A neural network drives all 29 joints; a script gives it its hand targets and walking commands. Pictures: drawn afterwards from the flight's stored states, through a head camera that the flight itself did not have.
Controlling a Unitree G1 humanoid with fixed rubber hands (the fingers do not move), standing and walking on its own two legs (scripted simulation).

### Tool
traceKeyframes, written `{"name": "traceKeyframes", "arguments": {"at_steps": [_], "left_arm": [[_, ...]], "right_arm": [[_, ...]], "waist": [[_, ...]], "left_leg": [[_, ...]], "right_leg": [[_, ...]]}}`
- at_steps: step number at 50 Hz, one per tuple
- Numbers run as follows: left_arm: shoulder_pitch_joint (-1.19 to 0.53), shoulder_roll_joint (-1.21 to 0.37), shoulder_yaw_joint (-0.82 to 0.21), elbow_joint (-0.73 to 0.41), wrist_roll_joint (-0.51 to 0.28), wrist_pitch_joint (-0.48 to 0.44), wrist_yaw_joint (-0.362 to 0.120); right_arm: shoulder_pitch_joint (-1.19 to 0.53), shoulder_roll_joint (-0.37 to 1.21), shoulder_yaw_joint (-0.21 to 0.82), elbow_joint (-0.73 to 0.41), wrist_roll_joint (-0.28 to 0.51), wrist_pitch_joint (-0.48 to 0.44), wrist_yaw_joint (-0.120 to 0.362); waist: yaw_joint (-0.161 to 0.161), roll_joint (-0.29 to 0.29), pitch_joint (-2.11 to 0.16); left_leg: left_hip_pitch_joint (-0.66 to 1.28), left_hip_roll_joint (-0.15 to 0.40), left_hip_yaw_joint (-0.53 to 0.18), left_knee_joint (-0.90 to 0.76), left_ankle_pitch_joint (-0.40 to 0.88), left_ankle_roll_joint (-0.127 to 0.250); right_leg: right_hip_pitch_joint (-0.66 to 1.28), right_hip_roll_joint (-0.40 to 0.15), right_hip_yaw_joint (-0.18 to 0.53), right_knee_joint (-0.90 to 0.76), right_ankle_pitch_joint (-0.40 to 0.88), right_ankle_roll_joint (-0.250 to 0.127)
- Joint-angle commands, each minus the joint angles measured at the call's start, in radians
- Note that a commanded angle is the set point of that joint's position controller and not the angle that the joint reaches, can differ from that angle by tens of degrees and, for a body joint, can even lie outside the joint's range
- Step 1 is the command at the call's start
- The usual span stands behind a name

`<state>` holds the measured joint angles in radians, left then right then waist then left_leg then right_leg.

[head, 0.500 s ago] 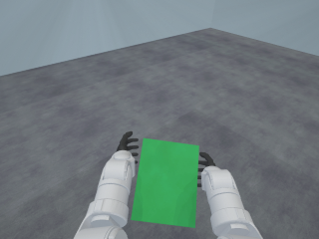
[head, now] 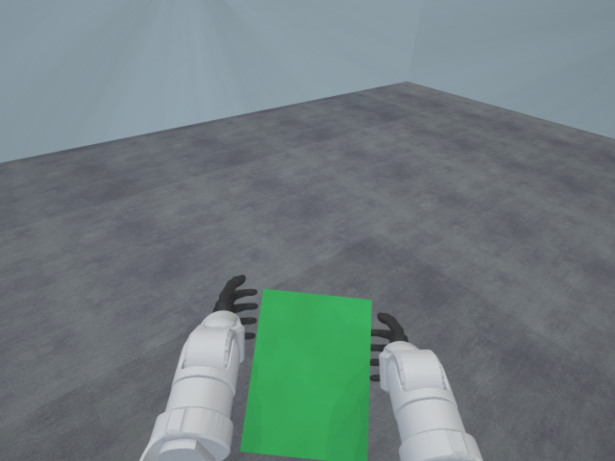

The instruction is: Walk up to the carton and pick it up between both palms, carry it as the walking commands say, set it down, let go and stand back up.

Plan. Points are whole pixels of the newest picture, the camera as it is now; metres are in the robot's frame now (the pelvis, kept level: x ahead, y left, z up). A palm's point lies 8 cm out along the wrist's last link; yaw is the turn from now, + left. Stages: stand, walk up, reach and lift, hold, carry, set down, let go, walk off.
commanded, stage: hold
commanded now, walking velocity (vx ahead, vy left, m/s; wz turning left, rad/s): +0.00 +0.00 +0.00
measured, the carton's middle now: (308, 372) +0.32 +0.01 -0.05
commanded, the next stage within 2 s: carry in 1.50 s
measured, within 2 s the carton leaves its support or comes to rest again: neither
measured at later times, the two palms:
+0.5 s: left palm (219, 321) +0.31 +0.14 +0.07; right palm (391, 360) +0.28 -0.10 +0.04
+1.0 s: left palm (222, 329) +0.30 +0.13 +0.06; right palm (397, 359) +0.28 -0.11 +0.04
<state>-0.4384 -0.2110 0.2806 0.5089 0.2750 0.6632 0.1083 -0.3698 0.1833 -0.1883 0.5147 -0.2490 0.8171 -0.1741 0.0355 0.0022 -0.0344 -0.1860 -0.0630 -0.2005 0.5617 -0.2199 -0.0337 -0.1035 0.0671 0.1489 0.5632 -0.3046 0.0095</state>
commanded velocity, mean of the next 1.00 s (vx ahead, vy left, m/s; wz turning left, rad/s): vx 0.00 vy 0.00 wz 0.00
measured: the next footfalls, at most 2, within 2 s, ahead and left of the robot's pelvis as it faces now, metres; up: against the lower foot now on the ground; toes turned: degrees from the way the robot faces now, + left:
left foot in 1.88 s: +0.02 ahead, +0.13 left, +0.00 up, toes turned +7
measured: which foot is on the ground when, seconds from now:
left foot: down 0.00-1.00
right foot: down 0.00-1.00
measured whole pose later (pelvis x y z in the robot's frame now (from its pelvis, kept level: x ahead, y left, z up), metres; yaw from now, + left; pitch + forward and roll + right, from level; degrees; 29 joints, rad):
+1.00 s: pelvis -0.01 +0.01 +0.00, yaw -1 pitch -9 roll -1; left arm -0.45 -0.21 0.28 0.51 0.28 0.67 0.13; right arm -0.39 0.19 -0.21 0.49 -0.27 0.81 -0.17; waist 0.03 0.00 -0.01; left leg -0.20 -0.07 -0.17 0.59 -0.22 -0.02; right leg -0.12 0.06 0.17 0.59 -0.31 0.03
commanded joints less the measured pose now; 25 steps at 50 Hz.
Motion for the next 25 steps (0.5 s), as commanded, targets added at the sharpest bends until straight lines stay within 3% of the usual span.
{"name": "traceKeyframes", "arguments": {"at_steps": [1, 14, 25], "left_arm": [[-0.397, -1.195, -0.461, 0.152, -0.268, 0.063, -0.295], [-0.338, -1.249, -0.505, 0.124, -0.291, 0.073, -0.272], [-0.328, -1.271, -0.503, 0.128, -0.291, 0.077, -0.261]], "right_arm": [[-1.11, 1.051, 0.475, -0.377, 0.316, -0.196, 0.281], [-1.091, 1.002, 0.506, -0.433, 0.322, -0.185, 0.3], [-1.079, 0.975, 0.501, -0.451, 0.309, -0.182, 0.316]], "waist": [[-0.004, -0.034, -0.267], [-0.008, 0.024, -0.361], [-0.015, 0.023, -0.309]], "left_leg": [[0.213, -0.033, 0.133, -0.059, 0.035, 0.015], [0.201, -0.009, 0.12, -0.085, 0.159, 0.007], [0.214, 0.004, 0.099, -0.103, 0.139, 0.002]], "right_leg": [[-0.183, -0.02, -0.054, -0.187, -0.034, -0.018], [-0.071, 0.024, -0.074, -0.145, 0.095, -0.018], [-0.089, 0.034, -0.081, -0.151, 0.056, -0.026]]}}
